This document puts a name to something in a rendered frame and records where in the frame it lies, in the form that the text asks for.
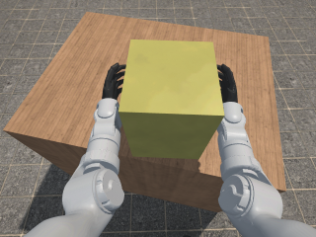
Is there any robot left forearm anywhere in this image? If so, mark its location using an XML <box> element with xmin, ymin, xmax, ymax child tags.
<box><xmin>62</xmin><ymin>98</ymin><xmax>122</xmax><ymax>202</ymax></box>

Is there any pedestal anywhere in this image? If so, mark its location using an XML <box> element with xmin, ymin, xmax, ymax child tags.
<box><xmin>3</xmin><ymin>12</ymin><xmax>286</xmax><ymax>213</ymax></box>

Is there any left robot upper arm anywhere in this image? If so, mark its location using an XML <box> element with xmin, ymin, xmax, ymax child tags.
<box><xmin>23</xmin><ymin>168</ymin><xmax>124</xmax><ymax>237</ymax></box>

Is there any right robot hand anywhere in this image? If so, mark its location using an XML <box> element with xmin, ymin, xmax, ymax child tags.
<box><xmin>216</xmin><ymin>64</ymin><xmax>238</xmax><ymax>103</ymax></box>

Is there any robot right forearm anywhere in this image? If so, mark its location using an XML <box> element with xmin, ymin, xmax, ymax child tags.
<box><xmin>217</xmin><ymin>102</ymin><xmax>274</xmax><ymax>187</ymax></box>

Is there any right robot upper arm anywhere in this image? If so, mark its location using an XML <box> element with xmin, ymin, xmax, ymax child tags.
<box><xmin>218</xmin><ymin>174</ymin><xmax>316</xmax><ymax>237</ymax></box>

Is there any carton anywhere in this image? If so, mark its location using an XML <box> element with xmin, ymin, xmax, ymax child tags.
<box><xmin>118</xmin><ymin>39</ymin><xmax>225</xmax><ymax>159</ymax></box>

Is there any left robot hand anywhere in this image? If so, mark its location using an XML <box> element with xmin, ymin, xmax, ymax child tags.
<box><xmin>102</xmin><ymin>62</ymin><xmax>126</xmax><ymax>100</ymax></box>

